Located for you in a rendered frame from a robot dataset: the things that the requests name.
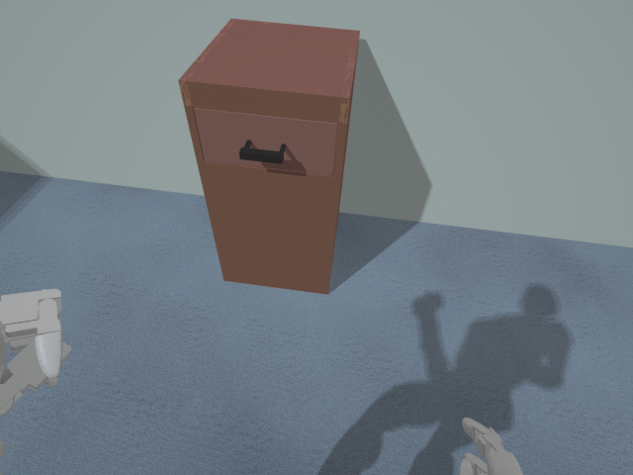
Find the left robot hand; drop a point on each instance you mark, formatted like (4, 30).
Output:
(30, 321)

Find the drawer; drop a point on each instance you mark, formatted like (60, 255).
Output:
(310, 144)

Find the right robot hand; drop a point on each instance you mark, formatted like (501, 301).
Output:
(499, 461)

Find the cabinet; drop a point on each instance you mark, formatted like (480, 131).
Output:
(274, 227)

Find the handle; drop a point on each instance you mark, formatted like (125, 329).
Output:
(263, 155)

